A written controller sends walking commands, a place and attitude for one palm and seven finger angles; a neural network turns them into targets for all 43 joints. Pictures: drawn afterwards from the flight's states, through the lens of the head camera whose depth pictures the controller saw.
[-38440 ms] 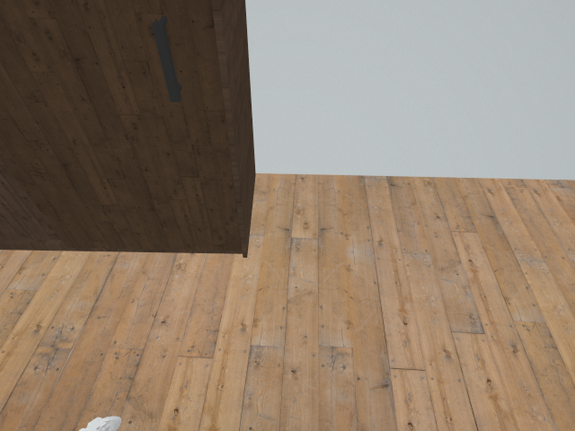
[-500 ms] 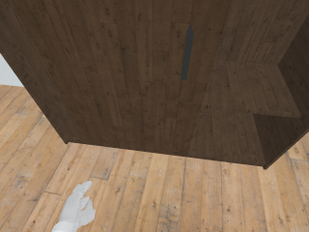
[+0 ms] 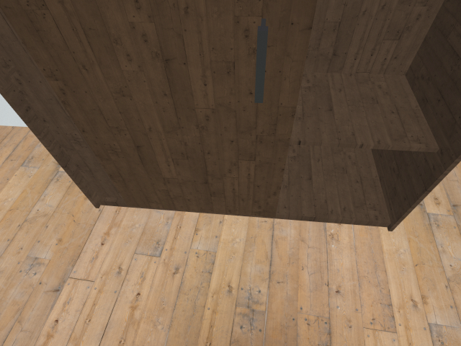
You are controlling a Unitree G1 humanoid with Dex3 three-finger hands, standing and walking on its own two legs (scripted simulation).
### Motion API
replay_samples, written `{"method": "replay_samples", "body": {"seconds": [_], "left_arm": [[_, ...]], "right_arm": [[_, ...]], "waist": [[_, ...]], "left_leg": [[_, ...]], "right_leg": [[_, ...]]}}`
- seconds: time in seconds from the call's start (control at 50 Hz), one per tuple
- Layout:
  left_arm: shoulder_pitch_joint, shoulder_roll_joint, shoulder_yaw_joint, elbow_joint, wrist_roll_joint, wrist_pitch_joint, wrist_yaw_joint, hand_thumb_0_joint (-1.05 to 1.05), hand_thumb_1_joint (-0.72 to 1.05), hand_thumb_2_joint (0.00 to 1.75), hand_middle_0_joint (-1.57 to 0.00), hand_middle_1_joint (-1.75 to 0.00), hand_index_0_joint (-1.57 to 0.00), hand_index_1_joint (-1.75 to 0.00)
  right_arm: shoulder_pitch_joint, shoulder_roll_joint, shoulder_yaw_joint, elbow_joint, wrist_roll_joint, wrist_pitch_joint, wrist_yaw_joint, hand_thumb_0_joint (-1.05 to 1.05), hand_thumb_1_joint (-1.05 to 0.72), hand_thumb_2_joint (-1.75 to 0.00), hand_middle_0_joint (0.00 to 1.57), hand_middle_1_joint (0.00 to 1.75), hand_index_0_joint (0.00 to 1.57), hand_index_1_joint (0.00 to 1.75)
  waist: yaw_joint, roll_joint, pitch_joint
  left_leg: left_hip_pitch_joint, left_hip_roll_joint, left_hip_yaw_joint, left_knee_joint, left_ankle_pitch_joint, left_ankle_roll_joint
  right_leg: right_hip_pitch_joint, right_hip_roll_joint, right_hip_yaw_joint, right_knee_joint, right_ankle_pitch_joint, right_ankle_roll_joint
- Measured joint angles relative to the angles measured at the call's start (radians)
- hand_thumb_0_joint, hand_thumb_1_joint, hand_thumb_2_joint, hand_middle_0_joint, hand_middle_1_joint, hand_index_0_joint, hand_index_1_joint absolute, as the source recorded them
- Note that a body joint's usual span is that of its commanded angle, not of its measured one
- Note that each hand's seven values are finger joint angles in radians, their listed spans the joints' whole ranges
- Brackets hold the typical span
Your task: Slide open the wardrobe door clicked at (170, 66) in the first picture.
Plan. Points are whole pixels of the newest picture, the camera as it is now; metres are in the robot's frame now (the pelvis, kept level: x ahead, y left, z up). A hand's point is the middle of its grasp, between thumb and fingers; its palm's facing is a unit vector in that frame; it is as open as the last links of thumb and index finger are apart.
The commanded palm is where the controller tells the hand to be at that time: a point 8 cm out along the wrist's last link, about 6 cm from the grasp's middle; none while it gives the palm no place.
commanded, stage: let the arm hang, fingers relaxed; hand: right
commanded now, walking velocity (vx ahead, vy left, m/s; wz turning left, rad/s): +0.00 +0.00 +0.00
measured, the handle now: (261, 63) +0.70 -0.04 +0.10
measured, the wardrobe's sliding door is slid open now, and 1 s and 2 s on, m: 0.53 0.53 0.53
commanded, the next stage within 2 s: look to check the result in 0.64 s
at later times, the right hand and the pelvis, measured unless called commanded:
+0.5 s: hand out of the picture +0.05 -0.19 -0.17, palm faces -0.03 +0.98 -0.20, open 7.4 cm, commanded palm none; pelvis +0.00 -0.01 +0.00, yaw +1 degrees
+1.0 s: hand out of the picture +0.04 -0.19 -0.17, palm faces -0.02 +0.97 -0.22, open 7.4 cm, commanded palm none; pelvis +0.01 +0.00 +0.01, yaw +1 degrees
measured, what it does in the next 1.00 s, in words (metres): stands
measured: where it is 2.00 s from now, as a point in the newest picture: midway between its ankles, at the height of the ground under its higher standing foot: outside the picture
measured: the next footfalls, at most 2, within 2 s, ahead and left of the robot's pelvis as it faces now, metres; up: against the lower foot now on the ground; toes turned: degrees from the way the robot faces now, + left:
none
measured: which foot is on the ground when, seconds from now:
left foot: down 0.00-1.00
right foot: down 0.00-1.00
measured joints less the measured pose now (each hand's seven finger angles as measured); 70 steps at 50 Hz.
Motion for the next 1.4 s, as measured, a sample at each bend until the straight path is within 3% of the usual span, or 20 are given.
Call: {"method": "replay_samples", "body": {"seconds": [0.22,0.52,1.4], "left_arm": [[-0.009,-0.025,0.013,0.047,-0.003,-0.014,0.006,0.01,0.91,0.90,-0.20,-0.30,-0.20,-0.30],[-0.061,-0.004,0.018,0.061,-0.003,-0.034,0.003,0.00,0.91,0.90,-0.20,-0.30,-0.20,-0.30],[-0.116,0.049,0.015,0.083,-0.006,-0.036,0.001,0.00,0.91,0.90,-0.20,-0.30,-0.20,-0.30]], "right_arm": [[0.000,0.012,-0.001,0.076,-0.002,-0.018,-0.012,0.01,-0.91,-0.89,0.20,0.30,0.20,0.30],[-0.114,0.034,0.000,0.040,-0.003,-0.040,-0.012,0.00,-0.90,-0.89,0.20,0.30,0.20,0.30],[-0.136,-0.020,-0.007,0.069,-0.001,-0.042,-0.003,0.01,-0.90,-0.89,0.20,0.30,0.20,0.30]], "waist": [[0.004,-0.045,-0.011],[0.017,-0.025,-0.039],[0.010,-0.026,-0.021]], "left_leg": [[0.009,0.020,-0.024,-0.015,0.011,-0.015],[0.033,0.022,-0.035,-0.023,0.007,-0.016],[0.087,0.006,-0.024,-0.087,0.025,0.000]], "right_leg": [[0.030,0.018,-0.026,-0.044,0.019,-0.015],[0.067,0.020,-0.037,-0.072,0.023,-0.012],[0.116,0.007,-0.026,-0.128,0.039,0.006]]}}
